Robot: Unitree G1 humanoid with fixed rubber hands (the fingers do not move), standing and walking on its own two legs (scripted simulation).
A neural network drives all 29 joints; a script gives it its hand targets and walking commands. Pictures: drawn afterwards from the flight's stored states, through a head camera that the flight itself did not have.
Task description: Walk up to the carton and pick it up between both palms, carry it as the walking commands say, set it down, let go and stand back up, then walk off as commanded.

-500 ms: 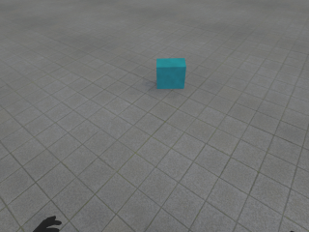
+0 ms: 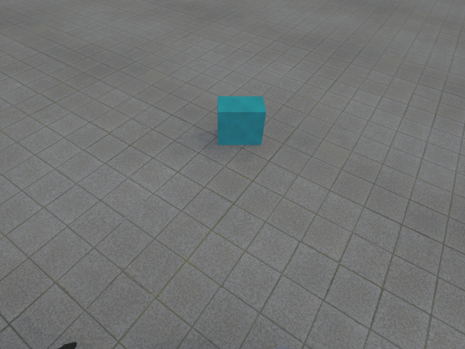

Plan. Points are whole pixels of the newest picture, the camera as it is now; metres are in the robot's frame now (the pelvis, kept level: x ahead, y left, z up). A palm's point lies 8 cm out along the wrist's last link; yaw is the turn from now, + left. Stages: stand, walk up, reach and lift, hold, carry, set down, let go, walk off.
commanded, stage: walk up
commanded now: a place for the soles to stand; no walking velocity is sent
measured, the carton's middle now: (240, 121) +1.53 -0.15 -0.65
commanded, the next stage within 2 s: none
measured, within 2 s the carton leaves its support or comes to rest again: neither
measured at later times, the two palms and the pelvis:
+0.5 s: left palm (66, 315) +0.24 +0.31 -0.10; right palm (403, 266) +0.30 -0.36 -0.08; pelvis +0.20 -0.02 -0.02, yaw -2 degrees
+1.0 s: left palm (120, 202) +0.49 +0.25 -0.09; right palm (397, 214) +0.43 -0.42 -0.09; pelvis +0.37 -0.07 -0.01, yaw -3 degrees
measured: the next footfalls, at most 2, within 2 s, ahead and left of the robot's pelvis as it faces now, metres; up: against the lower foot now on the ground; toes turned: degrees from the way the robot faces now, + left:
right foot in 0.16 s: +0.20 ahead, -0.17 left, +0.00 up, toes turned +0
left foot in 0.48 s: +0.31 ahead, +0.11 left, +0.00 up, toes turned +2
